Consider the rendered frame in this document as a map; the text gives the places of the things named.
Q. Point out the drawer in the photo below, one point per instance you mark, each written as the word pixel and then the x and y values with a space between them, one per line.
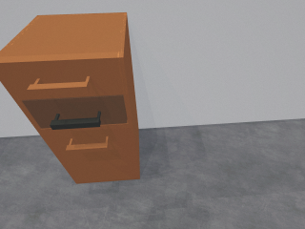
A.
pixel 112 108

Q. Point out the cabinet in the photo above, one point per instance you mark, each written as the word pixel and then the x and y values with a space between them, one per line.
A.
pixel 79 47

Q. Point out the handle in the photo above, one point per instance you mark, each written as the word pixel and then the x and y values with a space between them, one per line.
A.
pixel 75 123
pixel 59 88
pixel 87 148

